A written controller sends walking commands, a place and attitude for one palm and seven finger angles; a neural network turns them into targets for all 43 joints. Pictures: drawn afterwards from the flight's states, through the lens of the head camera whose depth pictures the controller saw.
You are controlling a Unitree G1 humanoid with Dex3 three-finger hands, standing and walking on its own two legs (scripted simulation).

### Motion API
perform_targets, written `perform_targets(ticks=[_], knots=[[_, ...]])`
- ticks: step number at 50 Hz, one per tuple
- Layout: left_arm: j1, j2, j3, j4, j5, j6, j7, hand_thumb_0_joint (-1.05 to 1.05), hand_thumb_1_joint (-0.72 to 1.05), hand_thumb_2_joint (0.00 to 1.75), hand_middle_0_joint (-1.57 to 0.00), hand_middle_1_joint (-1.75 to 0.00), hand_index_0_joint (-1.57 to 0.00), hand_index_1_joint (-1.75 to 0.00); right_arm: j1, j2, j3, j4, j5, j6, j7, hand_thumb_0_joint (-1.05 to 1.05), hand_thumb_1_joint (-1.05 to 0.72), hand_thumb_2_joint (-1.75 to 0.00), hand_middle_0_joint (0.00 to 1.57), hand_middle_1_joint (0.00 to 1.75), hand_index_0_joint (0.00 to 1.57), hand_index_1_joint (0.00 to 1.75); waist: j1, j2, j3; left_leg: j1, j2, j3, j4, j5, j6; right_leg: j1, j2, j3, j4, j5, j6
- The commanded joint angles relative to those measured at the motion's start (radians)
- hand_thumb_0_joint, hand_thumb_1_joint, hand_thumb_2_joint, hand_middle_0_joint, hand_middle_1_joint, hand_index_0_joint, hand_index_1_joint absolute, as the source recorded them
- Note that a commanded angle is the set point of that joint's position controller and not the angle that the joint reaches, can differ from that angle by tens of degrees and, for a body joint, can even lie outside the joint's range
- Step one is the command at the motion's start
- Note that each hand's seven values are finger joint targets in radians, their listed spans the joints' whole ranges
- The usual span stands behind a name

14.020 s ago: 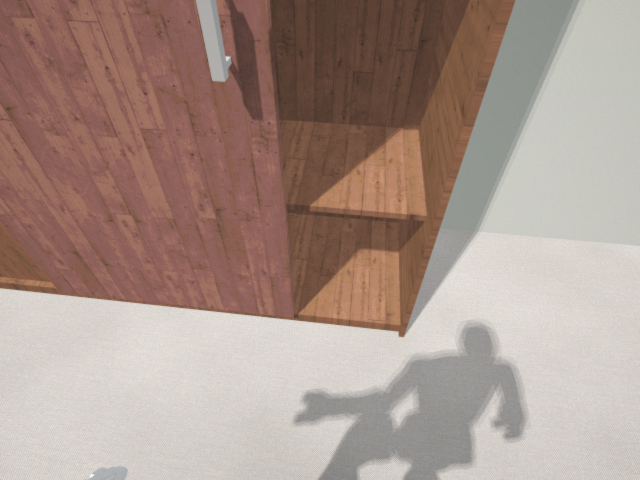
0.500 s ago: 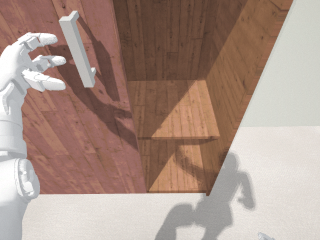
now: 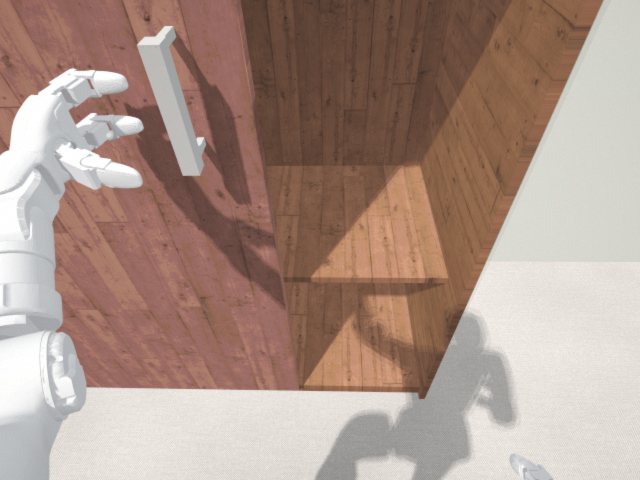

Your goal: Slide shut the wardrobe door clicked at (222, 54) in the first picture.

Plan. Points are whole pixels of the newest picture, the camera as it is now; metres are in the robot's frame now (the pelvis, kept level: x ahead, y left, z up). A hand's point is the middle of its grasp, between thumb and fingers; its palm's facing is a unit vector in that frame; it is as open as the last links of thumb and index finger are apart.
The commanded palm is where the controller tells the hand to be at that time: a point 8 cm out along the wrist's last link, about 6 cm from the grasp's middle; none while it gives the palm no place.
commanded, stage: move the hooked fingers beside the handle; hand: left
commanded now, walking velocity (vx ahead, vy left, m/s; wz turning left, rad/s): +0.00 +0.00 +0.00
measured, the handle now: (180, 104) +0.49 +0.18 +0.25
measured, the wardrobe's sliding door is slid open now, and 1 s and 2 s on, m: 0.37 0.37 0.37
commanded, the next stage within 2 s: feel for the door with the fingertips in 0.02 s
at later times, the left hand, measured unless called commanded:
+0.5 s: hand (142, 133) +0.42 +0.20 +0.25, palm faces +0.00 -1.00 -0.03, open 14.0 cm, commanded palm +0.41 +0.25 +0.25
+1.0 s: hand (148, 121) +0.44 +0.20 +0.26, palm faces +0.00 -1.00 -0.02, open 14.0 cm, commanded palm +0.43 +0.25 +0.25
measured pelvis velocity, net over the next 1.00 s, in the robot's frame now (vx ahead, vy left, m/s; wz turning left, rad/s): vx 0.00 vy -0.01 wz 0.00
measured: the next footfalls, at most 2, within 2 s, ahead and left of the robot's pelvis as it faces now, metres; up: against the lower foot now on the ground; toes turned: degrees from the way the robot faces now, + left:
none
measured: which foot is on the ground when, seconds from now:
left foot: down 0.00-1.00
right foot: down 0.00-1.00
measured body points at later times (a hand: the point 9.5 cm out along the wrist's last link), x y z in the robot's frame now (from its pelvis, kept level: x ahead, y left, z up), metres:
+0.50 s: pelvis +0.00 -0.01 +0.00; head -0.01 -0.03 +0.45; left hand +0.42 +0.25 +0.26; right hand +0.10 -0.27 -0.11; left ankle +0.02 +0.12 -0.74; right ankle -0.06 -0.12 -0.74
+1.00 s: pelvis +0.00 -0.01 +0.00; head +0.00 -0.02 +0.45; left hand +0.44 +0.25 +0.26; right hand +0.08 -0.28 -0.11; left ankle +0.02 +0.12 -0.74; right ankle -0.06 -0.12 -0.74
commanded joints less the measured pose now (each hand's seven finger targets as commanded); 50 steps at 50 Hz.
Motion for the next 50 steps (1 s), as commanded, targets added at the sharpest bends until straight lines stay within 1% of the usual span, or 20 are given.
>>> perform_targets(ticks=[1, 4, 5, 6, 9, 10, 14, 17, 21, 23, 24, 25, 28, 30, 34, 40, 44, 46, 49, 50], knots=[[-0.546, 0.248, 0.026, -0.233, -0.029, -0.074, 0.025, 0.00, -0.50, 0.30, -0.30, -1.20, -0.30, -1.20, -0.040, -0.143, -0.049, -0.114, -0.005, -0.061, -0.017, 0.00, -0.90, -0.90, 0.20, 0.30, 0.20, 0.30, -0.028, 0.022, -0.265, 0.341, -0.015, -0.047, -0.028, 0.263, 0.044, -0.142, 0.030, -0.010, -0.068, 0.349, -0.031], [-0.511, 0.307, 0.073, -0.173, -0.023, -0.068, 0.032, 0.00, -0.50, 0.30, -0.30, -1.20, -0.30, -1.20, -0.028, -0.148, -0.048, -0.106, -0.008, -0.058, -0.016, 0.00, -0.90, -0.90, 0.20, 0.30, 0.20, 0.30, -0.008, -0.018, -0.263, 0.301, -0.015, -0.039, -0.033, 0.264, 0.046, -0.100, 0.026, -0.008, -0.069, 0.360, -0.032], [-0.501, 0.305, 0.076, -0.187, -0.016, -0.068, 0.032, 0.00, -0.50, 0.30, -0.30, -1.20, -0.30, -1.20, -0.037, -0.147, -0.048, -0.119, -0.007, -0.060, -0.013, 0.00, -0.90, -0.90, 0.20, 0.30, 0.20, 0.30, -0.004, 0.003, -0.275, 0.308, -0.018, -0.033, -0.029, 0.278, 0.049, -0.095, 0.026, -0.002, -0.062, 0.390, -0.030], [-0.494, 0.309, 0.073, -0.172, -0.009, -0.065, 0.031, 0.00, -0.50, 0.30, -0.30, -1.20, -0.30, -1.20, -0.038, -0.145, -0.048, -0.119, -0.006, -0.058, -0.013, 0.00, -0.90, -0.90, 0.20, 0.30, 0.20, 0.30, -0.006, -0.019, -0.271, 0.302, -0.018, -0.031, -0.030, 0.283, 0.050, -0.091, 0.026, -0.003, -0.062, 0.399, -0.028], [-0.466, 0.246, 0.035, -0.232, -0.022, -0.068, 0.025, 0.00, -0.50, 0.30, -0.30, -1.20, -0.30, -1.20, -0.051, -0.134, -0.049, -0.139, -0.005, -0.056, -0.008, 0.00, -0.90, -0.90, 0.20, 0.30, 0.20, 0.30, 0.000, 0.011, -0.282, 0.317, -0.019, -0.026, -0.025, 0.313, 0.049, -0.070, 0.024, -0.005, -0.062, 0.422, -0.032], [-0.452, 0.259, 0.054, -0.240, -0.025, -0.063, 0.026, 0.00, -0.50, 0.30, -0.30, -1.20, -0.30, -1.20, -0.057, -0.137, -0.049, -0.143, -0.002, -0.057, -0.006, 0.00, -0.90, -0.90, 0.20, 0.30, 0.20, 0.30, 0.003, 0.010, -0.284, 0.324, -0.018, -0.029, -0.025, 0.312, 0.049, -0.077, 0.029, -0.004, -0.060, 0.427, -0.030], [-0.438, 0.245, 0.052, -0.224, -0.039, -0.039, 0.034, 0.00, -0.50, 0.30, -0.30, -1.20, -0.30, -1.20, -0.061, -0.136, -0.048, -0.133, -0.002, -0.053, -0.010, 0.00, -0.90, -0.90, 0.20, 0.30, 0.20, 0.30, 0.002, -0.044, -0.234, 0.277, -0.019, -0.018, -0.032, 0.265, 0.051, -0.081, 0.027, -0.007, -0.072, 0.393, -0.025], [-0.505, 0.203, 0.006, -0.283, -0.026, -0.040, 0.050, 0.00, -0.50, 0.30, -0.30, -1.20, -0.30, -1.20, -0.069, -0.130, -0.050, -0.135, 0.001, -0.060, -0.009, 0.00, -0.90, -0.90, 0.20, 0.30, 0.20, 0.30, -0.011, 0.013, -0.247, 0.309, -0.019, -0.025, -0.033, 0.256, 0.049, -0.110, 0.029, -0.004, -0.068, 0.371, -0.027], [-0.523, 0.209, 0.031, -0.313, -0.036, -0.050, 0.072, 0.00, -0.50, 0.30, -0.30, -1.20, -0.30, -1.20, -0.071, -0.129, -0.051, -0.121, -0.005, -0.071, -0.011, 0.00, -0.90, -0.90, 0.20, 0.30, 0.20, 0.30, -0.008, -0.019, -0.277, 0.324, -0.020, -0.027, -0.031, 0.266, 0.051, -0.089, 0.031, -0.003, -0.071, 0.387, -0.026], [-0.526, 0.168, 0.004, -0.316, -0.033, -0.046, 0.078, 0.00, -0.50, 0.30, -0.30, -1.20, -0.30, -1.20, -0.077, -0.121, -0.049, -0.121, -0.004, -0.077, -0.010, 0.00, -0.90, -0.90, 0.20, 0.30, 0.20, 0.30, -0.010, 0.022, -0.272, 0.339, -0.020, -0.024, -0.031, 0.268, 0.049, -0.104, 0.030, -0.003, -0.068, 0.381, -0.027], [-0.505, 0.169, 0.002, -0.297, -0.037, -0.045, 0.084, 0.00, -0.50, 0.30, -0.30, -1.20, -0.30, -1.20, -0.070, -0.121, -0.047, -0.112, -0.006, -0.074, -0.009, 0.00, -0.90, -0.90, 0.20, 0.30, 0.20, 0.30, -0.007, -0.003, -0.255, 0.312, -0.020, -0.025, -0.032, 0.251, 0.049, -0.088, 0.027, -0.004, -0.076, 0.367, -0.029], [-0.484, 0.225, 0.058, -0.263, -0.032, -0.041, 0.092, 0.00, -0.50, 0.30, -0.30, -1.20, -0.30, -1.20, -0.067, -0.129, -0.051, -0.107, -0.005, -0.074, -0.009, 0.00, -0.90, -0.90, 0.20, 0.30, 0.20, 0.30, -0.002, -0.042, -0.251, 0.299, -0.018, -0.022, -0.032, 0.246, 0.052, -0.089, 0.031, 0.000, -0.074, 0.377, -0.024], [-0.543, 0.217, 0.025, -0.253, -0.015, -0.038, 0.093, 0.00, -0.50, 0.30, -0.30, -1.20, -0.30, -1.20, -0.064, -0.128, -0.048, -0.109, -0.005, -0.072, -0.012, 0.00, -0.90, -0.90, 0.20, 0.30, 0.20, 0.30, -0.011, -0.023, -0.248, 0.293, -0.020, -0.020, -0.038, 0.250, 0.051, -0.091, 0.027, 0.001, -0.069, 0.382, -0.023], [-0.518, 0.263, 0.068, -0.245, -0.009, -0.048, 0.098, 0.00, -0.50, 0.30, -0.30, -1.20, -0.30, -1.20, -0.058, -0.130, -0.050, -0.112, -0.008, -0.070, -0.010, 0.00, -0.90, -0.90, 0.20, 0.30, 0.20, 0.30, 0.001, -0.024, -0.277, 0.293, -0.023, -0.018, -0.030, 0.270, 0.052, -0.062, 0.027, 0.006, -0.066, 0.409, -0.024], [-0.499, 0.231, 0.039, -0.204, -0.016, -0.058, 0.078, 0.00, -0.50, 0.30, -0.30, -1.20, -0.30, -1.20, -0.053, -0.127, -0.049, -0.109, -0.007, -0.064, -0.009, 0.00, -0.90, -0.90, 0.20, 0.30, 0.20, 0.30, -0.005, -0.035, -0.261, 0.283, -0.024, -0.008, -0.024, 0.287, 0.053, -0.052, 0.025, 0.006, -0.067, 0.441, -0.024], [-0.537, 0.254, 0.042, -0.160, -0.012, -0.061, 0.056, 0.00, -0.50, 0.30, -0.30, -1.20, -0.30, -1.20, -0.038, -0.137, -0.053, -0.104, -0.004, -0.061, -0.010, 0.00, -0.90, -0.90, 0.20, 0.30, 0.20, 0.30, -0.017, -0.036, -0.244, 0.274, -0.024, -0.008, -0.022, 0.270, 0.056, -0.081, 0.026, 0.010, -0.070, 0.432, -0.020], [-0.606, 0.179, -0.028, -0.171, -0.023, -0.077, 0.052, 0.00, -0.50, 0.30, -0.30, -1.20, -0.30, -1.20, -0.028, -0.135, -0.056, -0.089, -0.004, -0.066, -0.013, 0.00, -0.90, -0.90, 0.20, 0.30, 0.20, 0.30, -0.035, -0.012, -0.253, 0.303, -0.020, -0.016, -0.021, 0.261, 0.052, -0.107, 0.026, 0.004, -0.073, 0.392, -0.026], [-0.649, 0.180, -0.025, -0.159, -0.019, -0.079, 0.059, 0.00, -0.50, 0.30, -0.30, -1.20, -0.30, -1.20, -0.022, -0.138, -0.058, -0.077, -0.005, -0.073, -0.012, 0.00, -0.90, -0.90, 0.20, 0.30, 0.20, 0.30, -0.042, 0.005, -0.255, 0.317, -0.020, -0.021, -0.021, 0.260, 0.051, -0.133, 0.030, 0.005, -0.072, 0.387, -0.024], [-0.641, 0.213, 0.004, -0.101, -0.012, -0.085, 0.077, 0.00, -0.50, 0.30, -0.30, -1.20, -0.30, -1.20, 0.000, -0.141, -0.058, -0.060, -0.011, -0.074, -0.011, 0.00, -0.90, -0.90, 0.20, 0.30, 0.20, 0.30, -0.032, -0.026, -0.253, 0.290, -0.017, -0.023, -0.026, 0.245, 0.049, -0.119, 0.028, 0.000, -0.073, 0.358, -0.027], [-0.662, 0.210, 0.000, -0.106, -0.002, -0.090, 0.082, 0.00, -0.50, 0.30, -0.30, -1.20, -0.30, -1.20, -0.002, -0.142, -0.059, -0.063, -0.010, -0.077, -0.009, 0.00, -0.90, -0.90, 0.20, 0.30, 0.20, 0.30, -0.037, -0.004, -0.260, 0.302, -0.018, -0.021, -0.025, 0.251, 0.049, -0.132, 0.028, 0.005, -0.068, 0.368, -0.025]])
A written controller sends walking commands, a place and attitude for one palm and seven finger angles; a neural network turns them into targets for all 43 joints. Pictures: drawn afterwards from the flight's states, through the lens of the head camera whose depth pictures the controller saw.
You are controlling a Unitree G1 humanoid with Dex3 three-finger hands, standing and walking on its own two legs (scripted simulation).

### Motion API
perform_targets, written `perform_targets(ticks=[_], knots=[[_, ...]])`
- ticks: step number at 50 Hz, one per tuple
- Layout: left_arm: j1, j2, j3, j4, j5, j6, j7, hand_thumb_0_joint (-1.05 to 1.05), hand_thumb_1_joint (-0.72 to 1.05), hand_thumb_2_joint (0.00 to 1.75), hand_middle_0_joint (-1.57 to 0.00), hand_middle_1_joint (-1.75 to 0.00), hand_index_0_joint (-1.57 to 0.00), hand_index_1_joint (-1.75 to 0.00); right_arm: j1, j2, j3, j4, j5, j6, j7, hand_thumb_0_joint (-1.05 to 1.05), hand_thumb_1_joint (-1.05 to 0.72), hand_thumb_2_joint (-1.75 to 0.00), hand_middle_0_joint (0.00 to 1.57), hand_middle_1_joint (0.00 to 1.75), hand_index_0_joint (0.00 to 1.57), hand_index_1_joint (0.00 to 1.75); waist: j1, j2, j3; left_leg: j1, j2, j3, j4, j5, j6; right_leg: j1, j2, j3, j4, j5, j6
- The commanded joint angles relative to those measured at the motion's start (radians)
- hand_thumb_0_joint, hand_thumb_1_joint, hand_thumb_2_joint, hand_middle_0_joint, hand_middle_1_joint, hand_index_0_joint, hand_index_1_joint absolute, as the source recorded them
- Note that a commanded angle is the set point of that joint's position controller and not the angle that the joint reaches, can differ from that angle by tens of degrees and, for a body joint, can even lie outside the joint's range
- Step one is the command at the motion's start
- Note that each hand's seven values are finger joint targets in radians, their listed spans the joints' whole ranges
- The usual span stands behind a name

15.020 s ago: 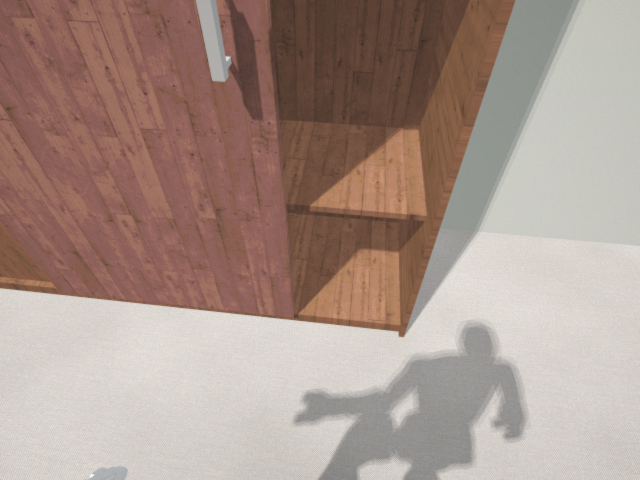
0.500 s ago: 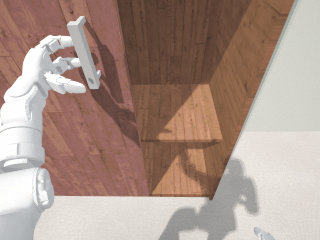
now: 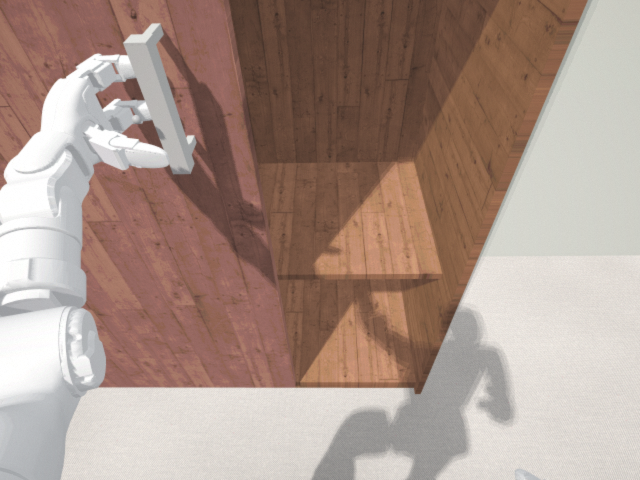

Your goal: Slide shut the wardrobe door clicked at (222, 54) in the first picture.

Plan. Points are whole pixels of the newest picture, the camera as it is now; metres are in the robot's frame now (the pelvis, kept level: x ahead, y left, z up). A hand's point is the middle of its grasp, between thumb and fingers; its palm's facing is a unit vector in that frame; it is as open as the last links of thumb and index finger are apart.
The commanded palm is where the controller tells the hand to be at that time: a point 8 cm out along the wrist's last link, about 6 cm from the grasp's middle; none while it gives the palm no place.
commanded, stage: feel for the door with the fingertips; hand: left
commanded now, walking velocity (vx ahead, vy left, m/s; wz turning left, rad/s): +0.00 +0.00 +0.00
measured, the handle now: (169, 102) +0.50 +0.18 +0.25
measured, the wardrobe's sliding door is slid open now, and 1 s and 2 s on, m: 0.37 0.37 0.37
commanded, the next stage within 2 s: slide the fingers in behind the handle in 0.04 s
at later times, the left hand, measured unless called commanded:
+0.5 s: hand (140, 122) +0.45 +0.20 +0.25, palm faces +0.01 -1.00 -0.04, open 13.9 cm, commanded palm +0.42 +0.25 +0.25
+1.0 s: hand (164, 121) +0.45 +0.17 +0.25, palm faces +0.01 -1.00 -0.03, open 14.0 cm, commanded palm +0.42 +0.23 +0.25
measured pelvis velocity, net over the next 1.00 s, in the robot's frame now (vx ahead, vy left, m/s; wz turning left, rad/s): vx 0.00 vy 0.00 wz -0.01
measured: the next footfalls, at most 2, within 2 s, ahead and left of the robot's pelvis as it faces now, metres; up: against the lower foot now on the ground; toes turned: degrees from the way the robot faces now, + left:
none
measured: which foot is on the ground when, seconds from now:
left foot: down 0.00-1.00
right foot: down 0.00-1.00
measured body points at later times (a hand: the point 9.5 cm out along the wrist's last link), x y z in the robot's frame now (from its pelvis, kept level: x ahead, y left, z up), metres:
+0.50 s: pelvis +0.00 +0.00 +0.00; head +0.00 -0.01 +0.45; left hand +0.44 +0.26 +0.26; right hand +0.08 -0.27 -0.11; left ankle +0.02 +0.12 -0.74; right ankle -0.06 -0.12 -0.74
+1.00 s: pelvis +0.00 +0.00 +0.00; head -0.01 -0.02 +0.45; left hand +0.44 +0.23 +0.26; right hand +0.11 -0.26 -0.11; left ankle +0.02 +0.12 -0.74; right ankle -0.06 -0.12 -0.74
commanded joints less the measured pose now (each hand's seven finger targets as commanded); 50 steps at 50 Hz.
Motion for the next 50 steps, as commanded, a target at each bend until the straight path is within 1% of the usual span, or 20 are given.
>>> perform_targets(ticks=[1, 3, 4, 6, 8, 10, 12, 14, 15, 20, 24, 27, 30, 33, 34, 37, 39, 43, 44, 50], knots=[[-0.572, 0.259, 0.036, -0.205, -0.001, -0.080, 0.023, 0.00, -0.50, 0.30, -0.30, -1.20, -0.30, -1.20, -0.012, -0.140, -0.050, -0.111, -0.006, -0.056, -0.011, 0.00, -0.90, -0.90, 0.20, 0.30, 0.20, 0.30, -0.026, 0.011, -0.278, 0.308, -0.025, -0.022, -0.017, 0.248, 0.055, -0.127, 0.020, 0.004, -0.068, 0.364, -0.018], [-0.569, 0.261, 0.047, -0.157, 0.002, -0.081, 0.030, 0.00, -0.50, 0.30, -0.30, -1.20, -0.30, -1.20, 0.001, -0.141, -0.051, -0.103, -0.008, -0.057, -0.010, 0.00, -0.90, -0.90, 0.20, 0.30, 0.20, 0.30, -0.030, -0.034, -0.276, 0.300, -0.023, -0.022, -0.016, 0.251, 0.057, -0.128, 0.022, 0.003, -0.067, 0.372, -0.016], [-0.553, 0.304, 0.079, -0.142, -0.001, -0.089, 0.033, 0.00, -0.50, 0.30, -0.30, -1.20, -0.30, -1.20, 0.012, -0.145, -0.052, -0.099, -0.012, -0.053, -0.010, 0.00, -0.90, -0.90, 0.20, 0.30, 0.20, 0.30, -0.018, -0.058, -0.283, 0.278, -0.022, -0.019, -0.017, 0.254, 0.057, -0.093, 0.019, 0.002, -0.070, 0.375, -0.018], [-0.582, 0.295, 0.067, -0.182, 0.007, -0.101, 0.025, 0.00, -0.50, 0.30, -0.30, -1.20, -0.30, -1.20, 0.005, -0.143, -0.053, -0.111, -0.010, -0.058, -0.008, 0.00, -0.90, -0.90, 0.20, 0.30, 0.20, 0.30, -0.023, -0.017, -0.314, 0.304, -0.025, -0.015, -0.014, 0.274, 0.058, -0.095, 0.021, 0.009, -0.063, 0.404, -0.016], [-0.601, 0.253, 0.037, -0.165, 0.006, -0.103, 0.020, 0.00, -0.50, 0.30, -0.30, -1.20, -0.30, -1.20, 0.011, -0.139, -0.054, -0.104, -0.009, -0.062, -0.008, 0.00, -0.90, -0.90, 0.20, 0.30, 0.20, 0.30, -0.036, -0.005, -0.285, 0.311, -0.022, -0.016, -0.013, 0.266, 0.056, -0.126, 0.023, 0.007, -0.068, 0.387, -0.015], [-0.541, 0.289, 0.073, -0.169, 0.004, -0.107, 0.023, 0.00, -0.50, 0.30, -0.30, -1.20, -0.30, -1.20, 0.013, -0.145, -0.055, -0.110, -0.009, -0.060, -0.006, 0.00, -0.90, -0.90, 0.20, 0.30, 0.20, 0.30, -0.019, -0.027, -0.298, 0.305, -0.021, -0.016, -0.015, 0.279, 0.057, -0.099, 0.025, 0.006, -0.064, 0.402, -0.017], [-0.549, 0.255, 0.048, -0.225, 0.002, -0.108, 0.019, 0.00, -0.50, 0.30, -0.30, -1.20, -0.30, -1.20, 0.002, -0.137, -0.055, -0.122, -0.008, -0.062, -0.004, 0.00, -0.90, -0.90, 0.20, 0.30, 0.20, 0.30, -0.021, 0.009, -0.318, 0.333, -0.021, -0.017, -0.015, 0.295, 0.055, -0.102, 0.025, 0.004, -0.063, 0.408, -0.017], [-0.492, 0.250, 0.058, -0.233, -0.009, -0.101, 0.025, 0.00, -0.50, 0.30, -0.30, -1.20, -0.30, -1.20, -0.002, -0.136, -0.054, -0.125, -0.010, -0.059, -0.003, 0.00, -0.90, -0.90, 0.20, 0.30, 0.20, 0.30, -0.009, -0.008, -0.308, 0.323, -0.018, -0.018, -0.018, 0.295, 0.056, -0.085, 0.024, -0.001, -0.068, 0.397, -0.020], [-0.468, 0.261, 0.074, -0.222, -0.010, -0.092, 0.025, 0.00, -0.50, 0.30, -0.30, -1.20, -0.30, -1.20, -0.008, -0.139, -0.054, -0.127, -0.006, -0.058, -0.003, 0.00, -0.90, -0.90, 0.20, 0.30, 0.20, 0.30, -0.008, -0.036, -0.294, 0.311, -0.019, -0.017, -0.019, 0.289, 0.058, -0.089, 0.028, 0.001, -0.066, 0.406, -0.017], [-0.421, 0.306, 0.108, -0.282, 0.001, -0.075, 0.033, 0.00, -0.50, 0.30, -0.30, -1.20, -0.30, -1.20, -0.026, -0.137, -0.053, -0.149, -0.006, -0.052, -0.002, 0.00, -0.90, -0.90, 0.20, 0.30, 0.20, 0.30, 0.010, -0.014, -0.300, 0.303, -0.019, -0.010, -0.026, 0.290, 0.058, -0.064, 0.026, 0.001, -0.063, 0.412, -0.017], [-0.418, 0.215, 0.039, -0.344, -0.017, -0.060, 0.030, 0.00, -0.50, 0.30, -0.30, -1.20, -0.30, -1.20, -0.046, -0.125, -0.051, -0.159, -0.001, -0.050, -0.004, 0.00, -0.90, -0.90, 0.20, 0.30, 0.20, 0.30, 0.000, -0.003, -0.277, 0.320, -0.016, -0.013, -0.025, 0.281, 0.057, -0.082, 0.026, -0.004, -0.072, 0.385, -0.020], [-0.427, 0.232, 0.063, -0.352, -0.024, -0.043, 0.037, 0.00, -0.50, 0.30, -0.30, -1.20, -0.30, -1.20, -0.057, -0.127, -0.050, -0.155, 0.000, -0.054, -0.006, 0.00, -0.90, -0.90, 0.20, 0.30, 0.20, 0.30, 0.000, -0.002, -0.277, 0.321, -0.019, -0.016, -0.029, 0.262, 0.056, -0.095, 0.027, -0.003, -0.071, 0.375, -0.017], [-0.446, 0.185, 0.026, -0.364, -0.022, -0.034, 0.052, 0.00, -0.50, 0.30, -0.30, -1.20, -0.30, -1.20, -0.067, -0.120, -0.047, -0.152, 0.001, -0.056, -0.005, 0.00, -0.90, -0.90, 0.20, 0.30, 0.20, 0.30, -0.009, -0.002, -0.254, 0.324, -0.020, -0.020, -0.029, 0.240, 0.056, -0.119, 0.028, -0.004, -0.078, 0.346, -0.017], [-0.463, 0.164, 0.012, -0.399, -0.023, -0.033, 0.063, 0.00, -0.50, 0.30, -0.30, -1.20, -0.30, -1.20, -0.079, -0.116, -0.046, -0.153, 0.000, -0.060, -0.005, 0.00, -0.90, -0.90, 0.20, 0.30, 0.20, 0.30, -0.004, 0.025, -0.287, 0.351, -0.022, -0.025, -0.028, 0.265, 0.053, -0.110, 0.026, -0.002, -0.071, 0.363, -0.021], [-0.451, 0.154, 0.000, -0.397, -0.024, -0.034, 0.068, 0.00, -0.50, 0.30, -0.30, -1.20, -0.30, -1.20, -0.076, -0.115, -0.045, -0.146, -0.001, -0.057, -0.005, 0.00, -0.90, -0.90, 0.20, 0.30, 0.20, 0.30, -0.005, 0.003, -0.286, 0.347, -0.020, -0.023, -0.027, 0.270, 0.053, -0.095, 0.024, -0.006, -0.073, 0.364, -0.022], [-0.450, 0.154, 0.012, -0.337, -0.027, -0.016, 0.080, 0.00, -0.50, 0.30, -0.30, -1.20, -0.30, -1.20, -0.084, -0.117, -0.044, -0.138, 0.001, -0.053, -0.008, 0.00, -0.90, -0.90, 0.20, 0.30, 0.20, 0.30, -0.006, -0.053, -0.253, 0.315, -0.020, -0.022, -0.034, 0.236, 0.055, -0.109, 0.025, -0.003, -0.074, 0.351, -0.016], [-0.460, 0.174, 0.022, -0.335, -0.022, -0.019, 0.089, 0.00, -0.50, 0.30, -0.30, -1.20, -0.30, -1.20, -0.082, -0.116, -0.040, -0.134, -0.003, -0.049, -0.008, 0.00, -0.90, -0.90, 0.20, 0.30, 0.20, 0.30, 0.002, -0.037, -0.250, 0.298, -0.024, -0.017, -0.035, 0.219, 0.054, -0.091, 0.020, 0.000, -0.080, 0.336, -0.019], [-0.488, 0.148, 0.004, -0.322, -0.013, -0.024, 0.097, 0.00, -0.50, 0.30, -0.30, -1.20, -0.30, -1.20, -0.086, -0.110, -0.040, -0.139, -0.003, -0.049, -0.009, 0.00, -0.90, -0.90, 0.20, 0.30, 0.20, 0.30, -0.004, -0.051, -0.263, 0.308, -0.025, -0.017, -0.033, 0.239, 0.056, -0.094, 0.021, 0.003, -0.072, 0.368, -0.015], [-0.465, 0.180, 0.028, -0.306, -0.015, -0.028, 0.099, 0.00, -0.50, 0.30, -0.30, -1.20, -0.30, -1.20, -0.081, -0.113, -0.040, -0.135, -0.006, -0.045, -0.009, 0.00, -0.90, -0.90, 0.20, 0.30, 0.20, 0.30, 0.004, -0.066, -0.267, 0.293, -0.025, -0.013, -0.032, 0.236, 0.057, -0.072, 0.019, 0.005, -0.077, 0.367, -0.016], [-0.493, 0.150, 0.010, -0.339, -0.009, -0.048, 0.096, 0.00, -0.50, 0.30, -0.30, -1.20, -0.30, -1.20, -0.077, -0.108, -0.042, -0.144, -0.006, -0.051, -0.004, 0.00, -0.90, -0.90, 0.20, 0.30, 0.20, 0.30, 0.001, -0.021, -0.303, 0.326, -0.028, -0.013, -0.027, 0.279, 0.057, -0.062, 0.021, 0.006, -0.067, 0.415, -0.017]])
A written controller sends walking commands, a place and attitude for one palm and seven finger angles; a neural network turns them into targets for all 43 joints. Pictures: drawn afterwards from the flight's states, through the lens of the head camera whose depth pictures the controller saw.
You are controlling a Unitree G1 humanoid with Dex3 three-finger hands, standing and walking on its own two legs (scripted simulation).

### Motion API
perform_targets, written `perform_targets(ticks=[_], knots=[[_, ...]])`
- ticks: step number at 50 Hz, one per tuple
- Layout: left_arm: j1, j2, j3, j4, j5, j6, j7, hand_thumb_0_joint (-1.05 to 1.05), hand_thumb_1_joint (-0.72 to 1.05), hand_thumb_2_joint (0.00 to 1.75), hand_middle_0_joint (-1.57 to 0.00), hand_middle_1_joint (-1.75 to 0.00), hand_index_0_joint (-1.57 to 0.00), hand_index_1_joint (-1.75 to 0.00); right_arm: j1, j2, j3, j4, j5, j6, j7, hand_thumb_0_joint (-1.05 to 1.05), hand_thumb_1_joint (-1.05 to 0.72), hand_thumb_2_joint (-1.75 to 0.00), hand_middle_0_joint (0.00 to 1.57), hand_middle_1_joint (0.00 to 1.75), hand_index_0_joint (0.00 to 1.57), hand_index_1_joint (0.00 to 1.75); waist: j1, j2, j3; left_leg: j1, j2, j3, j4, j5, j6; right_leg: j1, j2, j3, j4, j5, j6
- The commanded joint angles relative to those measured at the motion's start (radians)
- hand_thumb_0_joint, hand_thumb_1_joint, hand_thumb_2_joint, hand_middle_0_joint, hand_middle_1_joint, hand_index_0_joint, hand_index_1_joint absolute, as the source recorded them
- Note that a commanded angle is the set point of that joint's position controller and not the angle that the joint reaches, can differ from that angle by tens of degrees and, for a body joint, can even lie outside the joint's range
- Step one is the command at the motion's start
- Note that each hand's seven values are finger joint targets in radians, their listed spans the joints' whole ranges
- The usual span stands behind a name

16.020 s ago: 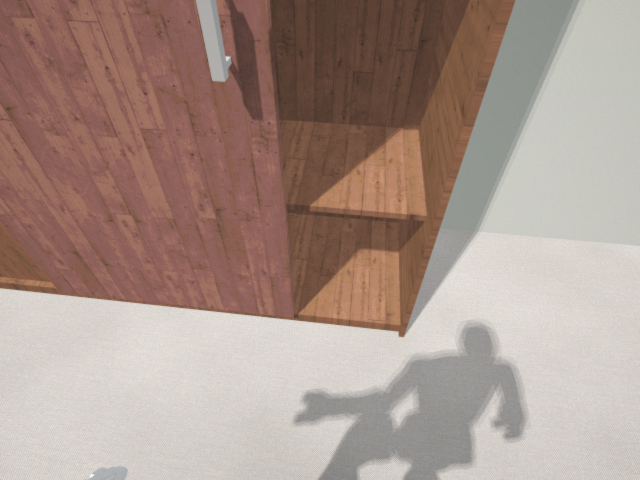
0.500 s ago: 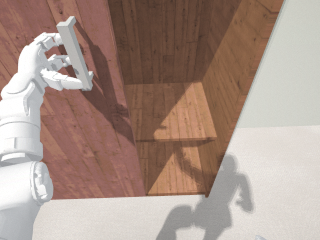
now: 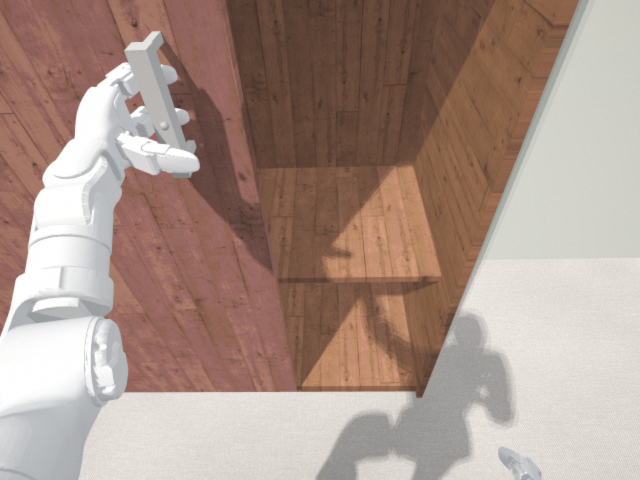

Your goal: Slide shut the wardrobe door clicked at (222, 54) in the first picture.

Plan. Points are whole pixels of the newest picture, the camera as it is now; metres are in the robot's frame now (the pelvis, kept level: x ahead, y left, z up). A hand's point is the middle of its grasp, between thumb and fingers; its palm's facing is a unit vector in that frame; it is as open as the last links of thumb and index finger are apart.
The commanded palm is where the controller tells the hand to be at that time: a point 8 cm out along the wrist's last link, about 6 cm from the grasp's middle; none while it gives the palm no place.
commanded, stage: slide the fingers in behind the handle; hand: left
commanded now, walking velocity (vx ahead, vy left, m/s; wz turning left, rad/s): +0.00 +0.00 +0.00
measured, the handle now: (169, 108) +0.50 +0.19 +0.25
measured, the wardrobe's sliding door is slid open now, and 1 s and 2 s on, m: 0.37 0.37 0.37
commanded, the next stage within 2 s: grip the handle and tug to test in 0.96 s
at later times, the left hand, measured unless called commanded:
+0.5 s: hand (176, 125) +0.45 +0.17 +0.25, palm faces +0.01 -1.00 -0.02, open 14.0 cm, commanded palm +0.42 +0.21 +0.25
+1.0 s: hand (177, 125) +0.45 +0.16 +0.25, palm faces +0.02 -1.00 -0.03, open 14.1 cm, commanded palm +0.42 +0.21 +0.25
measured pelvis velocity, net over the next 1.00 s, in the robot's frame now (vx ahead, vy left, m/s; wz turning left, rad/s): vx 0.01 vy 0.00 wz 0.01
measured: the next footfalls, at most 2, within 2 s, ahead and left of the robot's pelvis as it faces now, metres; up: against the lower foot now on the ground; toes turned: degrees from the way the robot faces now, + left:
none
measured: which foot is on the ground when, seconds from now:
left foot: down 0.00-1.00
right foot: down 0.00-1.00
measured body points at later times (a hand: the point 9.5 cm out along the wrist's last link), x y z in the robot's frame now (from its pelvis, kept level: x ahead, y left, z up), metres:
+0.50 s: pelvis +0.01 +0.00 +0.00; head +0.00 -0.03 +0.45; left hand +0.44 +0.22 +0.25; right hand +0.12 -0.27 -0.11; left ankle +0.02 +0.13 -0.74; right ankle -0.05 -0.12 -0.74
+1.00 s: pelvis +0.01 +0.00 +0.00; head +0.00 -0.02 +0.45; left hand +0.44 +0.22 +0.25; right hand +0.13 -0.25 -0.11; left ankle +0.02 +0.13 -0.74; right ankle -0.05 -0.12 -0.74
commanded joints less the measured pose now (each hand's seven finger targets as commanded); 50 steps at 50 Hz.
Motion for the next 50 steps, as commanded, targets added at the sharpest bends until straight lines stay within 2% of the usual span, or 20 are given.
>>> perform_targets(ticks=[1, 6, 8, 9, 11, 14, 16, 20, 22, 24, 28, 30, 32, 34, 36, 39, 43, 46, 48, 50], knots=[[-0.514, 0.238, 0.041, -0.260, -0.022, -0.078, 0.001, 0.00, -0.50, 0.30, -0.30, -1.20, -0.30, -1.20, -0.037, -0.139, -0.055, -0.122, 0.000, -0.052, -0.012, 0.00, -0.90, -0.90, 0.20, 0.30, 0.20, 0.30, -0.008, -0.029, -0.301, 0.300, -0.027, -0.021, -0.007, 0.268, 0.059, -0.078, 0.023, -0.004, -0.064, 0.409, -0.015], [-0.489, 0.229, 0.047, -0.249, -0.024, -0.058, 0.011, 0.00, -0.50, 0.30, -0.30, -1.20, -0.30, -1.20, -0.034, -0.140, -0.058, -0.118, 0.000, -0.050, -0.009, 0.00, -0.90, -0.90, 0.20, 0.30, 0.20, 0.30, -0.002, -0.052, -0.279, 0.276, -0.029, -0.015, -0.010, 0.263, 0.062, -0.076, 0.024, -0.007, -0.065, 0.412, -0.012], [-0.500, 0.234, 0.052, -0.270, -0.020, -0.057, 0.018, 0.00, -0.50, 0.30, -0.30, -1.20, -0.30, -1.20, -0.030, -0.140, -0.060, -0.116, -0.002, -0.051, -0.007, 0.00, -0.90, -0.90, 0.20, 0.30, 0.20, 0.30, 0.000, -0.049, -0.294, 0.285, -0.029, -0.016, -0.009, 0.289, 0.061, -0.066, 0.024, -0.007, -0.060, 0.436, -0.013], [-0.469, 0.251, 0.071, -0.288, -0.019, -0.060, 0.025, 0.00, -0.50, 0.30, -0.30, -1.20, -0.30, -1.20, -0.031, -0.140, -0.061, -0.119, -0.006, -0.048, -0.005, 0.00, -0.90, -0.90, 0.20, 0.30, 0.20, 0.30, 0.012, -0.055, -0.308, 0.280, -0.030, -0.012, -0.006, 0.299, 0.062, -0.040, 0.022, -0.009, -0.062, 0.443, -0.014], [-0.478, 0.240, 0.064, -0.310, -0.018, -0.060, 0.029, 0.00, -0.50, 0.30, -0.30, -1.20, -0.30, -1.20, -0.039, -0.136, -0.060, -0.125, -0.004, -0.048, -0.004, 0.00, -0.90, -0.90, 0.20, 0.30, 0.20, 0.30, 0.007, -0.046, -0.308, 0.288, -0.029, -0.010, -0.008, 0.302, 0.063, -0.046, 0.025, -0.006, -0.059, 0.454, -0.012], [-0.433, 0.242, 0.070, -0.278, -0.022, -0.045, 0.028, 0.00, -0.50, 0.30, -0.30, -1.20, -0.30, -1.20, -0.036, -0.141, -0.061, -0.116, -0.005, -0.041, -0.006, 0.00, -0.90, -0.90, 0.20, 0.30, 0.20, 0.30, 0.009, -0.091, -0.282, 0.259, -0.031, -0.001, -0.004, 0.299, 0.067, -0.032, 0.023, -0.007, -0.063, 0.471, -0.010], [-0.463, 0.244, 0.061, -0.280, -0.019, -0.042, 0.023, 0.00, -0.50, 0.30, -0.30, -1.20, -0.30, -1.20, -0.038, -0.143, -0.062, -0.115, 0.000, -0.040, -0.007, 0.00, -0.90, -0.90, 0.20, 0.30, 0.20, 0.30, 0.000, -0.080, -0.269, 0.255, -0.032, -0.002, -0.010, 0.275, 0.066, -0.052, 0.023, -0.004, -0.063, 0.455, -0.007], [-0.480, 0.230, 0.055, -0.366, -0.018, -0.056, 0.025, 0.00, -0.50, 0.30, -0.30, -1.20, -0.30, -1.20, -0.050, -0.133, -0.061, -0.132, -0.003, -0.042, -0.003, 0.00, -0.90, -0.90, 0.20, 0.30, 0.20, 0.30, 0.005, -0.010, -0.328, 0.306, -0.035, -0.004, 0.003, 0.332, 0.065, -0.029, 0.022, -0.001, -0.054, 0.503, -0.014], [-0.452, 0.195, 0.043, -0.392, -0.028, -0.054, 0.024, 0.00, -0.50, 0.30, -0.30, -1.20, -0.30, -1.20, -0.062, -0.128, -0.062, -0.138, -0.003, -0.043, -0.001, 0.00, -0.90, -0.90, 0.20, 0.30, 0.20, 0.30, 0.008, -0.019, -0.339, 0.327, -0.033, -0.007, 0.004, 0.355, 0.064, -0.027, 0.025, -0.009, -0.047, 0.515, -0.015], [-0.397, 0.181, 0.039, -0.339, -0.037, -0.033, 0.023, 0.00, -0.50, 0.30, -0.30, -1.20, -0.30, -1.20, -0.063, -0.130, -0.059, -0.128, -0.001, -0.038, -0.002, 0.00, -0.90, -0.90, 0.20, 0.30, 0.20, 0.30, 0.010, -0.075, -0.287, 0.289, -0.033, -0.003, 0.002, 0.327, 0.066, -0.031, 0.025, -0.013, -0.058, 0.498, -0.013], [-0.440, 0.153, 0.005, -0.365, -0.028, -0.009, 0.035, 0.00, -0.50, 0.30, -0.30, -1.20, -0.30, -1.20, -0.079, -0.129, -0.059, -0.132, 0.003, -0.033, -0.002, 0.00, -0.90, -0.90, 0.20, 0.30, 0.20, 0.30, 0.001, -0.058, -0.270, 0.291, -0.034, -0.006, -0.002, 0.302, 0.065, -0.067, 0.024, -0.011, -0.055, 0.470, -0.011], [-0.458, 0.154, 0.005, -0.384, -0.024, -0.012, 0.046, 0.00, -0.50, 0.30, -0.30, -1.20, -0.30, -1.20, -0.082, -0.127, -0.058, -0.133, 0.000, -0.030, -0.002, 0.00, -0.90, -0.90, 0.20, 0.30, 0.20, 0.30, 0.003, -0.038, -0.292, 0.303, -0.035, -0.009, 0.000, 0.308, 0.065, -0.058, 0.022, -0.009, -0.053, 0.470, -0.014], [-0.461, 0.142, 0.001, -0.369, -0.031, -0.008, 0.047, 0.00, -0.50, 0.30, -0.30, -1.20, -0.30, -1.20, -0.086, -0.126, -0.056, -0.130, -0.001, -0.028, -0.003, 0.00, -0.90, -0.90, 0.20, 0.30, 0.20, 0.30, 0.001, -0.057, -0.283, 0.302, -0.034, -0.011, -0.002, 0.303, 0.064, -0.064, 0.022, -0.010, -0.054, 0.466, -0.013], [-0.450, 0.167, 0.013, -0.346, -0.030, -0.012, 0.049, 0.00, -0.50, 0.30, -0.30, -1.20, -0.30, -1.20, -0.080, -0.128, -0.053, -0.120, -0.004, -0.020, -0.006, 0.00, -0.90, -0.90, 0.20, 0.30, 0.20, 0.30, 0.004, -0.068, -0.274, 0.286, -0.035, -0.011, -0.005, 0.286, 0.063, -0.052, 0.020, -0.011, -0.059, 0.445, -0.016], [-0.471, 0.128, -0.014, -0.365, -0.028, -0.018, 0.048, 0.00, -0.50, 0.30, -0.30, -1.20, -0.30, -1.20, -0.089, -0.122, -0.053, -0.129, -0.002, -0.024, -0.004, 0.00, -0.90, -0.90, 0.20, 0.30, 0.20, 0.30, -0.001, -0.052, -0.278, 0.304, -0.035, -0.013, -0.003, 0.300, 0.064, -0.066, 0.021, -0.009, -0.055, 0.460, -0.014], [-0.475, 0.156, -0.002, -0.346, -0.025, -0.019, 0.050, 0.00, -0.50, 0.30, -0.30, -1.20, -0.30, -1.20, -0.081, -0.125, -0.051, -0.120, -0.005, -0.018, -0.005, 0.00, -0.90, -0.90, 0.20, 0.30, 0.20, 0.30, 0.003, -0.052, -0.276, 0.294, -0.035, -0.016, -0.004, 0.297, 0.060, -0.053, 0.020, -0.011, -0.057, 0.447, -0.018], [-0.496, 0.109, -0.028, -0.352, -0.031, -0.017, 0.050, 0.00, -0.50, 0.30, -0.30, -1.20, -0.30, -1.20, -0.084, -0.122, -0.054, -0.125, -0.002, -0.024, -0.005, 0.00, -0.90, -0.90, 0.20, 0.30, 0.20, 0.30, -0.008, -0.060, -0.287, 0.315, -0.033, -0.019, -0.004, 0.303, 0.062, -0.077, 0.023, -0.012, -0.056, 0.448, -0.014], [-0.490, 0.147, 0.002, -0.335, -0.025, -0.020, 0.054, 0.00, -0.50, 0.30, -0.30, -1.20, -0.30, -1.20, -0.074, -0.125, -0.055, -0.119, -0.005, -0.025, -0.004, 0.00, -0.90, -0.90, 0.20, 0.30, 0.20, 0.30, -0.002, -0.057, -0.287, 0.306, -0.032, -0.020, -0.005, 0.291, 0.062, -0.073, 0.024, -0.010, -0.060, 0.432, -0.015], [-0.509, 0.119, -0.026, -0.346, -0.025, -0.022, 0.052, 0.00, -0.50, 0.30, -0.30, -1.20, -0.30, -1.20, -0.079, -0.121, -0.053, -0.122, -0.003, -0.026, -0.005, 0.00, -0.90, -0.90, 0.20, 0.30, 0.20, 0.30, -0.008, -0.044, -0.281, 0.311, -0.032, -0.020, -0.009, 0.287, 0.060, -0.082, 0.023, -0.011, -0.060, 0.425, -0.015], [-0.500, 0.140, -0.006, -0.348, -0.022, -0.028, 0.057, 0.00, -0.50, 0.30, -0.30, -1.20, -0.30, -1.20, -0.073, -0.122, -0.054, -0.121, -0.004, -0.028, -0.003, 0.00, -0.90, -0.90, 0.20, 0.30, 0.20, 0.30, -0.002, -0.037, -0.288, 0.310, -0.031, -0.023, -0.010, 0.279, 0.059, -0.075, 0.025, -0.011, -0.064, 0.410, -0.017]])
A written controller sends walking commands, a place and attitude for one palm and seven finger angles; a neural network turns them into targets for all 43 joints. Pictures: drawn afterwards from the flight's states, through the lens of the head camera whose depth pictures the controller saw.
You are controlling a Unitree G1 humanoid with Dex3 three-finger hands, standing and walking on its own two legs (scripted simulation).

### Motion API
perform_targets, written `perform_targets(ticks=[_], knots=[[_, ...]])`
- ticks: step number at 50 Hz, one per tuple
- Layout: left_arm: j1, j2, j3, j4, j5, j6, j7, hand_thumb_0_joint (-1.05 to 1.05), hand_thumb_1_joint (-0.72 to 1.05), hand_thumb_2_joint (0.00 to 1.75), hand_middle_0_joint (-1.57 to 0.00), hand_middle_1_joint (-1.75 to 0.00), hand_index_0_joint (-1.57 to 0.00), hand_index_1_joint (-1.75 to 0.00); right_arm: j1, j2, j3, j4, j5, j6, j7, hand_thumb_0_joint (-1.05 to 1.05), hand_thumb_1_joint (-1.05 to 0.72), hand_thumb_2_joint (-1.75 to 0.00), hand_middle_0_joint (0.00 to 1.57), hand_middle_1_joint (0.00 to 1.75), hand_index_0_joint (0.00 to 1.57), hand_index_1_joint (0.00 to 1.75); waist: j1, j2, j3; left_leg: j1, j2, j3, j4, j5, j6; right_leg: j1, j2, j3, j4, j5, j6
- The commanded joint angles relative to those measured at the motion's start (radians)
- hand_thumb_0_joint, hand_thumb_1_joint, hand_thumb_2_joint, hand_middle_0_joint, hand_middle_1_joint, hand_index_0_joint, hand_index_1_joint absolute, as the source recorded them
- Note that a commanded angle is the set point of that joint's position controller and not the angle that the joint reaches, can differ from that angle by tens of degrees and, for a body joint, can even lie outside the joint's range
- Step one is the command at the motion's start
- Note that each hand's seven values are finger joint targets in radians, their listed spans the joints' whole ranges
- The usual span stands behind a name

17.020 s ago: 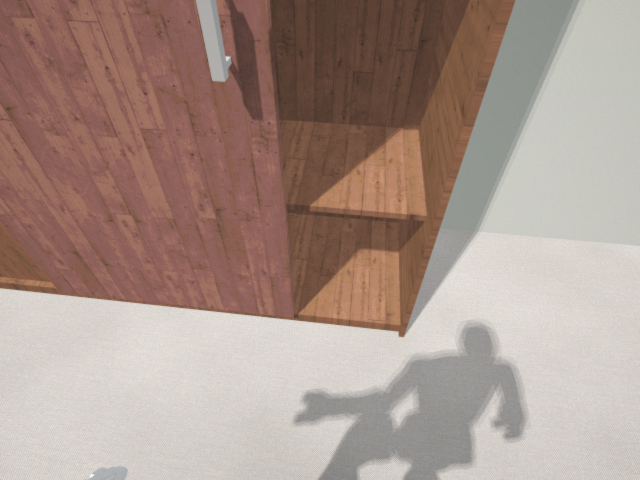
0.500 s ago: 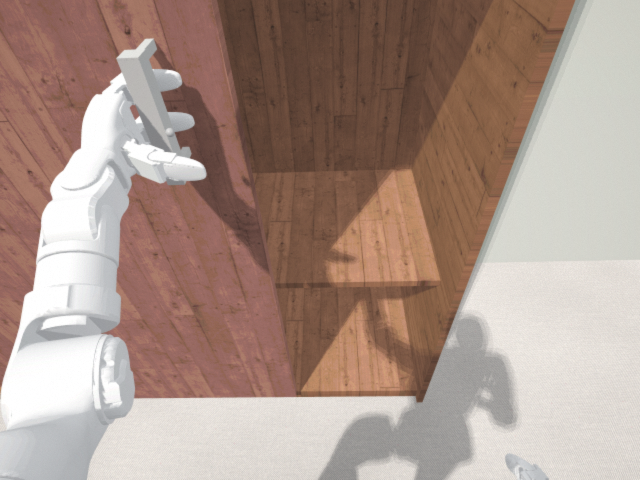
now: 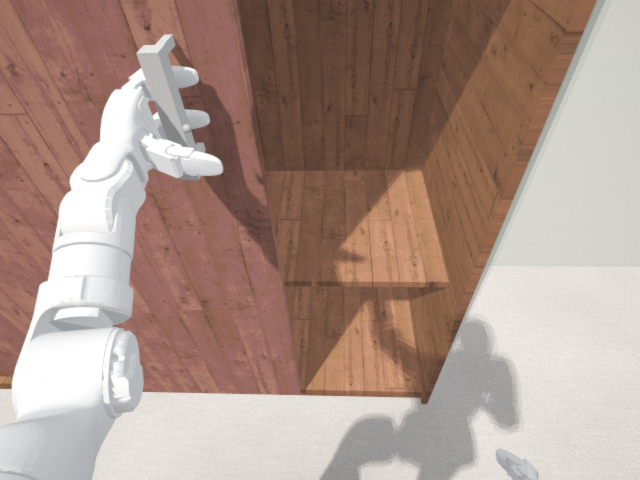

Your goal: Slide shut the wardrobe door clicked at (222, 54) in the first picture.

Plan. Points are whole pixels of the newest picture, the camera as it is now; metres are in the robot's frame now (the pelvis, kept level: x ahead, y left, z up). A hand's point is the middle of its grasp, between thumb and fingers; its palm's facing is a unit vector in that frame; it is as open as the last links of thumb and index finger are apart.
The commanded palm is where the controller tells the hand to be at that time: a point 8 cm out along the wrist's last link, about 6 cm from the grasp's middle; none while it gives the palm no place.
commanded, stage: grip the handle and tug to test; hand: left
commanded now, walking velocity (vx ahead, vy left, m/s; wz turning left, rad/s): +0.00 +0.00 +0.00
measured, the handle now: (179, 110) +0.49 +0.19 +0.25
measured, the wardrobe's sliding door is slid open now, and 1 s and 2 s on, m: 0.37 0.37 0.37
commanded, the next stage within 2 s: tug the door sideways, standing still in 1.48 s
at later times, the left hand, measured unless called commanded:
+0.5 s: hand (186, 127) +0.44 +0.16 +0.25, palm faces +0.02 -1.00 -0.03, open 9.7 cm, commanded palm +0.42 +0.21 +0.25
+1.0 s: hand (187, 127) +0.44 +0.16 +0.25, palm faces +0.03 -1.00 -0.02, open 5.7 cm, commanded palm +0.41 +0.21 +0.25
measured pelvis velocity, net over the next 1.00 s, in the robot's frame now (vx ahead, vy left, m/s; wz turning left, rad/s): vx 0.01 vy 0.00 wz -0.01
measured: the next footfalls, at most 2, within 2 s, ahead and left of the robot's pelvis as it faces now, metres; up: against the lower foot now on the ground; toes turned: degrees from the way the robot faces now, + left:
none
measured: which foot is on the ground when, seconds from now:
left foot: down 0.00-1.00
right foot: down 0.00-1.00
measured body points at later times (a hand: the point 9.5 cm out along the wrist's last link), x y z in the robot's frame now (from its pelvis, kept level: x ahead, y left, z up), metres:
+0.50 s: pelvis +0.00 +0.00 +0.00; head -0.01 -0.02 +0.45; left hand +0.43 +0.22 +0.25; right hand +0.11 -0.26 -0.11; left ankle +0.02 +0.13 -0.74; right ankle -0.06 -0.12 -0.74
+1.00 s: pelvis +0.01 +0.00 +0.00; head +0.00 -0.02 +0.45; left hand +0.43 +0.22 +0.25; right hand +0.13 -0.26 -0.11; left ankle +0.02 +0.13 -0.74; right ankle -0.06 -0.12 -0.74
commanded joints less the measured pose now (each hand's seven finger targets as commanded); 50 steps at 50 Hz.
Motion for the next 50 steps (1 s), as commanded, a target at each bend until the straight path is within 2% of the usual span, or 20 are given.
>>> perform_targets(ticks=[1, 6, 8, 12, 14, 16, 17, 19, 24, 27, 29, 33, 35, 37, 39, 42, 44, 46, 47, 50], knots=[[-0.546, 0.191, 0.018, -0.250, -0.016, -0.075, -0.003, 0.00, -0.50, 0.30, -0.30, -1.20, -0.30, -1.20, -0.062, -0.130, -0.046, -0.131, -0.002, -0.058, -0.012, 0.00, -0.90, -0.90, 0.20, 0.30, 0.20, 0.30, -0.023, -0.026, -0.290, 0.300, -0.024, -0.021, -0.010, 0.291, 0.058, -0.100, 0.031, -0.008, -0.060, 0.419, -0.018], [-0.522, 0.227, 0.048, -0.248, -0.016, -0.075, -0.004, 0.00, -0.36, 0.36, -0.32, -1.22, -0.32, -1.22, -0.056, -0.135, -0.049, -0.131, -0.003, -0.063, -0.012, 0.00, -0.90, -0.90, 0.20, 0.30, 0.20, 0.30, -0.014, -0.048, -0.294, 0.292, -0.023, -0.018, -0.013, 0.294, 0.059, -0.085, 0.033, -0.007, -0.061, 0.427, -0.017], [-0.519, 0.185, 0.018, -0.250, -0.016, -0.072, -0.006, 0.00, -0.27, 0.40, -0.32, -1.23, -0.32, -1.23, -0.063, -0.130, -0.048, -0.135, 0.000, -0.066, -0.010, 0.00, -0.90, -0.90, 0.20, 0.30, 0.20, 0.30, -0.018, -0.040, -0.282, 0.293, -0.022, -0.019, -0.013, 0.290, 0.058, -0.099, 0.034, -0.010, -0.060, 0.415, -0.017], [-0.524, 0.173, 0.010, -0.276, -0.015, -0.074, 0.001, 0.00, -0.08, 0.48, -0.35, -1.26, -0.35, -1.26, -0.060, -0.130, -0.051, -0.135, -0.001, -0.072, -0.008, 0.00, -0.90, -0.90, 0.20, 0.30, 0.20, 0.30, -0.020, -0.011, -0.299, 0.315, -0.021, -0.022, -0.013, 0.295, 0.057, -0.106, 0.035, -0.009, -0.062, 0.405, -0.019], [-0.517, 0.197, 0.023, -0.239, -0.018, -0.071, 0.002, 0.00, 0.01, 0.52, -0.35, -1.27, -0.35, -1.27, -0.049, -0.136, -0.049, -0.119, -0.005, -0.067, -0.010, 0.00, -0.90, -0.90, 0.20, 0.30, 0.20, 0.30, -0.018, -0.053, -0.271, 0.284, -0.020, -0.021, -0.016, 0.276, 0.057, -0.091, 0.034, -0.013, -0.069, 0.392, -0.020], [-0.526, 0.206, 0.034, -0.270, -0.012, -0.075, 0.003, 0.00, 0.11, 0.56, -0.36, -1.29, -0.36, -1.29, -0.053, -0.135, -0.051, -0.130, -0.004, -0.072, -0.009, 0.00, -0.90, -0.90, 0.20, 0.30, 0.20, 0.30, -0.016, -0.036, -0.301, 0.302, -0.021, -0.021, -0.015, 0.295, 0.058, -0.091, 0.035, -0.009, -0.062, 0.414, -0.019], [-0.531, 0.179, 0.010, -0.278, -0.010, -0.075, 0.000, 0.00, 0.15, 0.58, -0.37, -1.29, -0.37, -1.29, -0.058, -0.131, -0.051, -0.132, -0.002, -0.073, -0.008, 0.00, -0.90, -0.90, 0.20, 0.30, 0.20, 0.30, -0.020, -0.011, -0.305, 0.315, -0.022, -0.019, -0.012, 0.303, 0.057, -0.099, 0.034, -0.008, -0.061, 0.420, -0.019], [-0.496, 0.211, 0.038, -0.229, -0.016, -0.069, 0.002, 0.00, 0.25, 0.62, -0.38, -1.31, -0.38, -1.31, -0.048, -0.136, -0.050, -0.120, -0.005, -0.067, -0.009, 0.00, -0.90, -0.90, 0.20, 0.30, 0.20, 0.30, -0.015, -0.067, -0.271, 0.274, -0.021, -0.016, -0.014, 0.282, 0.058, -0.082, 0.034, -0.013, -0.070, 0.407, -0.018], [-0.513, 0.209, 0.029, -0.275, -0.010, -0.075, -0.002, 0.00, 0.48, 0.72, -0.41, -1.34, -0.41, -1.34, -0.055, -0.134, -0.051, -0.130, -0.004, -0.067, -0.008, 0.00, -0.90, -0.90, 0.20, 0.30, 0.20, 0.30, -0.015, -0.015, -0.308, 0.307, -0.022, -0.015, -0.007, 0.313, 0.057, -0.077, 0.031, -0.008, -0.062, 0.432, -0.021], [-0.512, 0.186, 0.021, -0.252, -0.020, -0.065, -0.006, 0.00, 0.62, 0.78, -0.42, -1.36, -0.42, -1.36, -0.059, -0.134, -0.052, -0.131, 0.000, -0.067, -0.009, 0.00, -0.90, -0.90, 0.20, 0.30, 0.20, 0.30, -0.023, -0.060, -0.284, 0.298, -0.021, -0.014, -0.009, 0.306, 0.060, -0.094, 0.035, -0.009, -0.063, 0.440, -0.015], [-0.496, 0.210, 0.034, -0.267, -0.014, -0.067, -0.005, 0.00, 0.71, 0.82, -0.43, -1.37, -0.43, -1.37, -0.059, -0.135, -0.050, -0.131, -0.003, -0.064, -0.009, 0.00, -0.90, -0.90, 0.20, 0.30, 0.20, 0.30, -0.013, -0.038, -0.297, 0.296, -0.023, -0.012, -0.006, 0.321, 0.059, -0.070, 0.032, -0.009, -0.061, 0.451, -0.019], [-0.516, 0.157, -0.003, -0.273, -0.019, -0.059, -0.005, 0.00, 0.90, 0.90, -0.45, -1.40, -0.45, -1.40, -0.065, -0.132, -0.052, -0.134, 0.001, -0.064, -0.007, 0.00, -0.90, -0.90, 0.20, 0.30, 0.20, 0.30, -0.025, -0.046, -0.291, 0.310, -0.023, -0.015, -0.005, 0.329, 0.059, -0.095, 0.035, -0.011, -0.057, 0.459, -0.016], [-0.516, 0.198, 0.029, -0.275, -0.017, -0.061, -0.002, 0.00, 0.90, 0.90, -0.45, -1.40, -0.45, -1.40, -0.060, -0.135, -0.053, -0.131, -0.001, -0.062, -0.007, 0.00, -0.90, -0.90, 0.20, 0.30, 0.20, 0.30, -0.022, -0.034, -0.298, 0.305, -0.025, -0.014, -0.004, 0.317, 0.060, -0.090, 0.034, -0.007, -0.063, 0.452, -0.016], [-0.493, 0.184, 0.025, -0.284, -0.017, -0.060, -0.005, 0.00, 0.90, 0.90, -0.45, -1.40, -0.45, -1.40, -0.065, -0.132, -0.053, -0.137, -0.003, -0.062, -0.007, 0.00, -0.90, -0.90, 0.20, 0.30, 0.20, 0.30, -0.017, -0.052, -0.312, 0.315, -0.025, -0.014, -0.003, 0.347, 0.062, -0.079, 0.034, -0.009, -0.055, 0.481, -0.016], [-0.460, 0.214, 0.048, -0.297, -0.017, -0.061, -0.006, 0.00, 0.90, 0.90, -0.45, -1.40, -0.45, -1.40, -0.066, -0.133, -0.052, -0.137, -0.006, -0.058, -0.006, 0.00, -0.90, -0.90, 0.20, 0.30, 0.20, 0.30, -0.004, -0.029, -0.321, 0.308, -0.026, -0.011, 0.002, 0.372, 0.060, -0.046, 0.030, -0.009, -0.054, 0.505, -0.021], [-0.486, 0.175, 0.014, -0.328, -0.017, -0.060, -0.009, 0.00, 0.90, 0.90, -0.45, -1.40, -0.45, -1.40, -0.075, -0.129, -0.052, -0.147, -0.002, -0.057, -0.004, 0.00, -0.90, -0.90, 0.20, 0.30, 0.20, 0.30, -0.018, -0.036, -0.313, 0.316, -0.026, -0.010, -0.001, 0.362, 0.062, -0.068, 0.032, -0.009, -0.054, 0.502, -0.015], [-0.442, 0.232, 0.057, -0.304, -0.015, -0.053, -0.007, 0.00, 0.90, 0.90, -0.45, -1.40, -0.45, -1.40, -0.072, -0.136, -0.050, -0.142, -0.005, -0.047, -0.005, 0.00, -0.90, -0.90, 0.20, 0.30, 0.20, 0.30, 0.000, -0.051, -0.298, 0.290, -0.026, -0.009, -0.002, 0.360, 0.061, -0.042, 0.031, -0.011, -0.056, 0.501, -0.019], [-0.451, 0.224, 0.054, -0.336, -0.015, -0.053, -0.010, 0.00, 0.90, 0.90, -0.45, -1.40, -0.45, -1.40, -0.082, -0.133, -0.051, -0.154, -0.002, -0.048, -0.005, 0.00, -0.90, -0.90, 0.20, 0.30, 0.20, 0.30, -0.004, -0.038, -0.315, 0.303, -0.027, -0.009, -0.003, 0.369, 0.062, -0.046, 0.032, -0.009, -0.050, 0.515, -0.017], [-0.455, 0.181, 0.021, -0.317, -0.017, -0.046, -0.013, 0.00, 0.90, 0.90, -0.45, -1.40, -0.45, -1.40, -0.084, -0.128, -0.048, -0.152, -0.001, -0.047, -0.006, 0.00, -0.90, -0.90, 0.20, 0.30, 0.20, 0.30, -0.012, -0.038, -0.290, 0.305, -0.026, -0.008, -0.001, 0.372, 0.062, -0.064, 0.033, -0.010, -0.050, 0.515, -0.016], [-0.438, 0.216, 0.057, -0.341, -0.018, -0.044, -0.006, 0.00, 0.90, 0.90, -0.45, -1.40, -0.45, -1.40, -0.077, -0.133, -0.052, -0.154, -0.004, -0.046, -0.003, 0.00, -0.90, -0.90, 0.20, 0.30, 0.20, 0.30, -0.004, -0.049, -0.318, 0.309, -0.026, -0.011, 0.001, 0.381, 0.062, -0.046, 0.034, -0.011, -0.052, 0.523, -0.017]])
